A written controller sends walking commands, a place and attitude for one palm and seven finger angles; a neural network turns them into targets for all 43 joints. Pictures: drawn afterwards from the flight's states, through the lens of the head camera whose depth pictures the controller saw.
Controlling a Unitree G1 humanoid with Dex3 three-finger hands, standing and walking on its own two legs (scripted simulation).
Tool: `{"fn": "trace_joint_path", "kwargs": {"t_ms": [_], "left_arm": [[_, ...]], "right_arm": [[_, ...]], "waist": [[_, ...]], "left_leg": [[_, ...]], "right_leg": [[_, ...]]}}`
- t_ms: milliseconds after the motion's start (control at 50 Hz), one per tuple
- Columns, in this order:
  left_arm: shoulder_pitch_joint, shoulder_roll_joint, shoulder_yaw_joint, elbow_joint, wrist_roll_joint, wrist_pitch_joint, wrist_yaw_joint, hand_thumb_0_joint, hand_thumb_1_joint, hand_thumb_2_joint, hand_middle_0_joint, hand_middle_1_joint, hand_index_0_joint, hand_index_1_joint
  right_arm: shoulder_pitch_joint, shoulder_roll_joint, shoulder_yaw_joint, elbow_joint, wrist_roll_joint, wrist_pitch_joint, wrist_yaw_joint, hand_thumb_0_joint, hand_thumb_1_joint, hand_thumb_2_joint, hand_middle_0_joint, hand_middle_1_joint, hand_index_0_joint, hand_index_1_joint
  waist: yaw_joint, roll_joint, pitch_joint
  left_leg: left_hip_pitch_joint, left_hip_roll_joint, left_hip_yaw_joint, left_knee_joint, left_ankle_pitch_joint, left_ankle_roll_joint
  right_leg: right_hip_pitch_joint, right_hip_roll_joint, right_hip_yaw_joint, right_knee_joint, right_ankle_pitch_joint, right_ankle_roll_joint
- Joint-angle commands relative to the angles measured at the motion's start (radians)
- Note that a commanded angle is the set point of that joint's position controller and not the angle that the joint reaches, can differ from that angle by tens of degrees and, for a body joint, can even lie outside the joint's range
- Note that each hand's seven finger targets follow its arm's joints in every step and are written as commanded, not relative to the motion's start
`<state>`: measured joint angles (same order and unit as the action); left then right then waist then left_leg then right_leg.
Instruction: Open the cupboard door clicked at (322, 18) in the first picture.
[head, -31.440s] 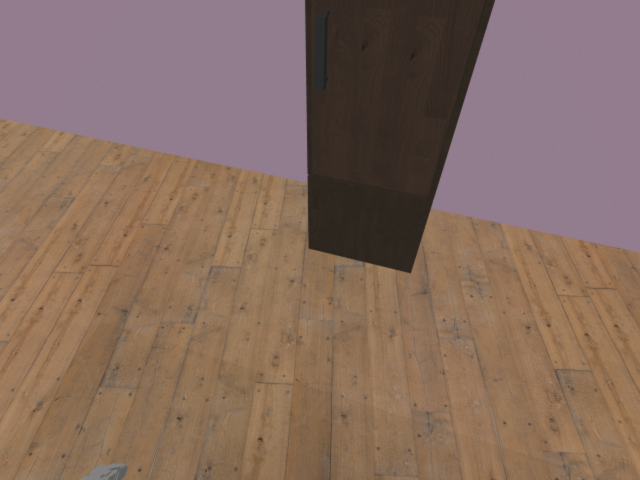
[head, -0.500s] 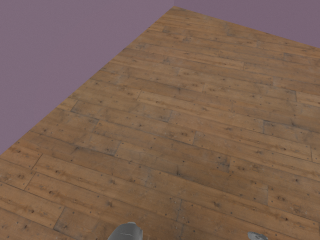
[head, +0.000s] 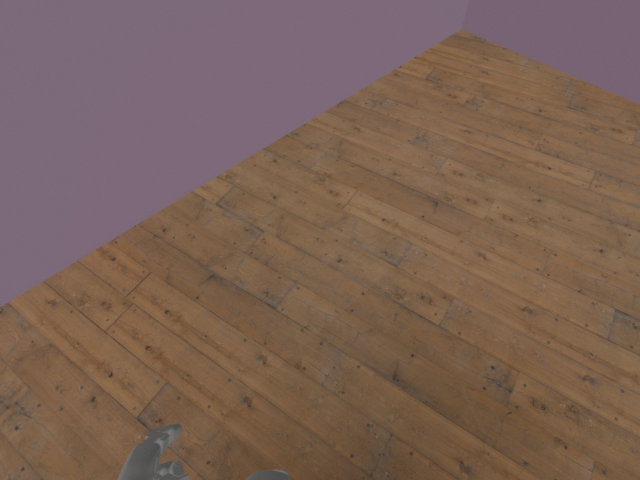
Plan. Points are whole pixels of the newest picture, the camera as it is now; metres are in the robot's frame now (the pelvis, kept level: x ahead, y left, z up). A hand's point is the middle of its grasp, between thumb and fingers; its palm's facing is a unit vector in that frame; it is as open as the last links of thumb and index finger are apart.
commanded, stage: turn to face it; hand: left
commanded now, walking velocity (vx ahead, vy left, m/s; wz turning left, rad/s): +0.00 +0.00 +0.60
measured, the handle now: out of the picture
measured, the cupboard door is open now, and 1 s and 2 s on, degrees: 44 44 44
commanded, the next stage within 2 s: none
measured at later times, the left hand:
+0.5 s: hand out of the picture +0.02 +0.24 -0.17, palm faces +0.34 -0.90 -0.27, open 7.4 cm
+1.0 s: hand out of the picture +0.04 +0.16 -0.14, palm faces +0.58 -0.77 -0.26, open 7.3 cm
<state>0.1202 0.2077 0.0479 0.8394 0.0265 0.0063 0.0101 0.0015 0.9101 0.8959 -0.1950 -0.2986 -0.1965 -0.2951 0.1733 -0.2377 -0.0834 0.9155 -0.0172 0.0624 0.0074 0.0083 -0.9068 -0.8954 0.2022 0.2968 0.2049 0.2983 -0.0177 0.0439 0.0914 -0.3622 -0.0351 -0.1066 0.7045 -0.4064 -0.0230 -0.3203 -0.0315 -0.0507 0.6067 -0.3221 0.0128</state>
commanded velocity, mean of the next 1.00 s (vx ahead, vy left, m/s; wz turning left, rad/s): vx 0.00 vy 0.00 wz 0.60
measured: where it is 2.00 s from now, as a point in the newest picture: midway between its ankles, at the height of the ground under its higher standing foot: outside the picture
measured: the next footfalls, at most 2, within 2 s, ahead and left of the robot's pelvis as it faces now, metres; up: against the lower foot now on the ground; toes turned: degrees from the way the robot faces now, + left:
left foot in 0.36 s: +0.04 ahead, +0.12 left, +0.00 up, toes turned +21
right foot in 0.76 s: +0.15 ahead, -0.10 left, +0.00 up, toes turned +25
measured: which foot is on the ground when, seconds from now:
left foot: up 0.00-0.34, down 0.36-0.76, up 0.78-1.00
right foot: down 0.00-0.36, up 0.38-0.74, down 0.76-1.00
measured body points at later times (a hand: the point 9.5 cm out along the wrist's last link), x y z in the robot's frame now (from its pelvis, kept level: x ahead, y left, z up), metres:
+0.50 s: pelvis +0.03 +0.01 +0.00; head +0.09 +0.05 +0.45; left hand +0.00 +0.29 -0.15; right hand +0.23 -0.20 -0.12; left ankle +0.00 +0.11 -0.72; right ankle +0.03 -0.13 -0.65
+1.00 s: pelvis +0.08 -0.03 +0.02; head +0.14 -0.02 +0.46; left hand +0.01 +0.20 -0.12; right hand +0.30 -0.20 -0.14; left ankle -0.03 +0.07 -0.64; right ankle +0.12 -0.12 -0.72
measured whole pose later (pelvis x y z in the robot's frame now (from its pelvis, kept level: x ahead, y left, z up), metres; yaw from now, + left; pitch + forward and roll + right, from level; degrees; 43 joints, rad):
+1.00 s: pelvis +0.08 -0.03 +0.02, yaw +37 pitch +1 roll +3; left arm 0.20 0.16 0.03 0.88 0.02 0.00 0.03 0.00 0.92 0.90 -0.20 -0.30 -0.20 -0.30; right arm 0.14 -0.24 -0.09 0.96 -0.02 0.09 0.03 0.01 -0.91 -0.90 0.20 0.30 0.20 0.30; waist -0.03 0.01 0.11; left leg -0.48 0.01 0.01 1.08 -0.43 -0.07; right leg -0.20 -0.10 -0.19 0.50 -0.31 -0.02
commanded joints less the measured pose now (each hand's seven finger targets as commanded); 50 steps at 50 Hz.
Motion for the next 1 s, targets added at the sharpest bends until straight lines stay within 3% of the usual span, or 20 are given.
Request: {"fn": "trace_joint_path", "kwargs": {"t_ms": [0,20,60,220,280,300,320,340,360,400,480,620,700,720,740,760,780,800,840,980], "left_arm": [[0.124,0.197,0.045,-0.032,-0.006,-0.025,0.032,0.0,0.9,0.9,-0.2,-0.3,-0.2,-0.3],[0.069,0.159,0.034,-0.043,-0.009,-0.022,0.032,0.0,0.9,0.9,-0.2,-0.3,-0.2,-0.3],[0.048,0.137,0.03,-0.054,-0.006,-0.024,0.033,0.0,0.9,0.9,-0.2,-0.3,-0.2,-0.3],[0.169,0.198,0.057,-0.002,0.002,-0.023,0.028,0.0,0.9,0.9,-0.2,-0.3,-0.2,-0.3],[0.159,0.216,0.063,0.004,-0.004,-0.021,0.021,0.0,0.9,0.9,-0.2,-0.3,-0.2,-0.3],[0.14,0.219,0.065,0.002,-0.01,-0.02,0.016,0.0,0.9,0.9,-0.2,-0.3,-0.2,-0.3],[0.124,0.19,0.059,-0.023,-0.016,-0.017,0.009,0.0,0.9,0.9,-0.2,-0.3,-0.2,-0.3],[0.06,0.107,0.032,-0.075,-0.021,-0.015,0.002,0.0,0.9,0.9,-0.2,-0.3,-0.2,-0.3],[0.002,0.134,0.032,-0.096,-0.011,0.004,0.016,0.0,0.9,0.9,-0.2,-0.3,-0.2,-0.3],[-0.015,0.121,0.036,-0.059,-0.013,0.012,0.019,0.0,0.9,0.9,-0.2,-0.3,-0.2,-0.3],[0.053,0.113,0.039,-0.011,-0.009,0.025,0.003,0.0,0.9,0.9,-0.2,-0.3,-0.2,-0.3],[0.012,0.1,0.031,-0.046,-0.014,0.02,0.004,0.0,0.9,0.9,-0.2,-0.3,-0.2,-0.3],[0.132,0.117,0.041,-0.024,-0.017,-0.004,0.01,0.0,0.9,0.9,-0.2,-0.3,-0.2,-0.3],[0.173,0.178,0.053,-0.019,-0.006,-0.018,0.017,0.0,0.9,0.9,-0.2,-0.3,-0.2,-0.3],[0.192,0.267,0.069,-0.019,0.008,-0.026,0.025,0.0,0.9,0.9,-0.2,-0.3,-0.2,-0.3],[0.183,0.247,0.056,-0.016,-0.004,-0.025,0.029,0.0,0.9,0.9,-0.2,-0.3,-0.2,-0.3],[0.138,0.207,0.049,-0.025,-0.007,-0.025,0.031,0.0,0.9,0.9,-0.2,-0.3,-0.2,-0.3],[0.076,0.168,0.035,-0.034,-0.011,-0.022,0.03,0.0,0.9,0.9,-0.2,-0.3,-0.2,-0.3],[0.049,0.129,0.027,-0.047,-0.009,-0.024,0.031,0.0,0.9,0.9,-0.2,-0.3,-0.2,-0.3],[0.173,0.165,0.046,0.001,-0.002,-0.028,0.03,0.0,0.9,0.9,-0.2,-0.3,-0.2,-0.3]], "right_arm": [[-0.051,-0.102,-0.034,-0.097,0.002,-0.018,-0.001,0.0,-0.9,-0.9,0.2,0.3,0.2,0.3],[-0.042,-0.097,-0.029,-0.078,0.0,-0.01,0.006,0.0,-0.9,-0.9,0.2,0.3,0.2,0.3],[-0.039,-0.067,-0.017,-0.065,0.004,-0.004,0.018,0.0,-0.9,-0.9,0.2,0.3,0.2,0.3],[-0.128,-0.033,0.008,-0.079,0.009,-0.016,0.029,0.0,-0.9,-0.9,0.2,0.3,0.2,0.3],[-0.071,-0.058,0.002,-0.076,0.006,-0.025,0.025,0.0,-0.9,-0.9,0.2,0.3,0.2,0.3],[-0.014,-0.083,-0.008,-0.065,0.001,-0.029,0.023,0.0,-0.9,-0.9,0.2,0.3,0.2,0.3],[0.07,-0.169,-0.029,-0.051,-0.006,-0.037,0.019,0.0,-0.9,-0.9,0.2,0.3,0.2,0.3],[0.152,-0.276,-0.058,-0.044,-0.008,-0.039,0.012,0.0,-0.9,-0.9,0.2,0.3,0.2,0.3],[0.187,-0.276,-0.052,-0.02,0.0,-0.034,0.002,0.0,-0.9,-0.9,0.2,0.3,0.2,0.3],[0.08,-0.23,-0.043,-0.048,-0.004,-0.04,-0.02,0.0,-0.9,-0.9,0.2,0.3,0.2,0.3],[-0.006,-0.188,-0.023,-0.07,-0.005,-0.051,-0.021,0.0,-0.9,-0.9,0.2,0.3,0.2,0.3],[-0.007,-0.195,-0.035,-0.068,-0.011,-0.039,-0.014,0.0,-0.9,-0.9,0.2,0.3,0.2,0.3],[-0.066,-0.181,-0.04,-0.086,0.0,-0.031,-0.013,0.0,-0.9,-0.9,0.2,0.3,0.2,0.3],[-0.051,-0.131,-0.036,-0.094,0.01,-0.033,-0.007,0.0,-0.9,-0.9,0.2,0.3,0.2,0.3],[-0.038,-0.071,-0.028,-0.115,0.015,-0.035,-0.001,0.0,-0.9,-0.9,0.2,0.3,0.2,0.3],[-0.047,-0.108,-0.036,-0.103,0.002,-0.027,-0.003,0.0,-0.9,-0.9,0.2,0.3,0.2,0.3],[-0.053,-0.105,-0.037,-0.087,0.001,-0.018,-0.001,0.0,-0.9,-0.9,0.2,0.3,0.2,0.3],[-0.04,-0.102,-0.035,-0.065,0.002,-0.009,0.006,0.0,-0.9,-0.9,0.2,0.3,0.2,0.3],[-0.027,-0.072,-0.024,-0.048,0.003,-0.001,0.019,0.0,-0.9,-0.9,0.2,0.3,0.2,0.3],[-0.122,-0.032,-0.001,-0.057,0.006,-0.001,0.026,0.0,-0.9,-0.9,0.2,0.3,0.2,0.3]], "waist": [[0.042,-0.316,-0.141],[0.013,-0.262,-0.118],[-0.002,-0.242,-0.115],[0.064,-0.258,-0.135],[0.027,-0.233,-0.162],[-0.015,-0.202,-0.182],[-0.066,-0.035,-0.253],[-0.109,0.273,-0.269],[-0.112,0.121,-0.268],[-0.064,0.171,-0.178],[0.007,0.071,-0.134],[-0.002,0.112,-0.116],[0.06,0.096,-0.141],[0.076,-0.076,-0.17],[0.084,-0.363,-0.171],[0.076,-0.331,-0.162],[0.05,-0.32,-0.131],[0.015,-0.267,-0.106],[-0.005,-0.236,-0.111],[0.05,-0.22,-0.114]], "left_leg": [[-0.265,0.036,0.023,0.578,-0.156,-0.02],[-0.264,0.058,0.041,0.611,-0.076,-0.031],[-0.235,0.065,0.085,0.537,-0.022,-0.043],[-0.11,0.044,0.216,0.08,-0.044,-0.027],[0.042,0.012,0.255,-0.107,0.063,-0.002],[0.168,0.018,0.251,-0.211,0.175,0.015],[0.391,0.165,0.069,-0.25,0.465,0.091],[0.508,0.449,-0.302,-0.277,0.948,0.254],[0.455,0.479,-0.268,-0.269,0.923,0.301],[0.317,0.378,-0.194,-0.3,0.764,0.252],[0.223,0.272,-0.085,-0.33,0.651,0.191],[0.163,0.24,-0.156,-0.314,0.548,0.188],[0.027,0.179,-0.17,-0.194,0.475,0.127],[-0.092,0.093,-0.103,-0.061,0.273,0.065],[-0.249,-0.064,0.075,0.204,-0.177,-0.017],[-0.24,-0.006,0.023,0.424,-0.24,-0.01],[-0.239,0.018,0.012,0.539,-0.176,-0.016],[-0.242,0.042,0.028,0.598,-0.083,-0.026],[-0.218,0.055,0.064,0.575,0.0,-0.04],[-0.172,0.057,0.161,0.249,-0.038,-0.045]], "right_leg": [[0.241,-0.4,0.312,-0.248,0.522,-0.169],[0.224,-0.339,0.179,-0.227,0.547,-0.146],[0.219,-0.292,0.046,-0.221,0.596,-0.11],[0.34,-0.33,-0.059,-0.135,0.776,-0.107],[0.287,-0.329,-0.107,-0.025,0.774,-0.069],[0.211,-0.317,-0.141,0.079,0.725,-0.035],[-0.001,-0.251,-0.178,0.279,0.452,0.024],[-0.276,-0.101,-0.14,0.534,-0.333,0.082],[-0.29,-0.099,0.002,0.6,-0.356,0.067],[-0.307,-0.108,0.058,0.627,-0.233,0.076],[-0.223,-0.078,0.047,0.526,-0.099,0.083],[-0.099,-0.014,0.017,0.23,-0.109,0.075],[0.175,0.008,-0.003,-0.117,0.094,0.058],[0.318,-0.13,0.128,-0.254,0.161,0.022],[0.379,-0.42,0.415,-0.313,0.338,-0.106],[0.28,-0.476,0.395,-0.293,0.44,-0.167],[0.222,-0.416,0.355,-0.28,0.453,-0.165],[0.206,-0.348,0.223,-0.259,0.465,-0.146],[0.189,-0.285,0.078,-0.248,0.514,-0.109],[0.312,-0.323,-0.038,-0.204,0.675,-0.112]]}}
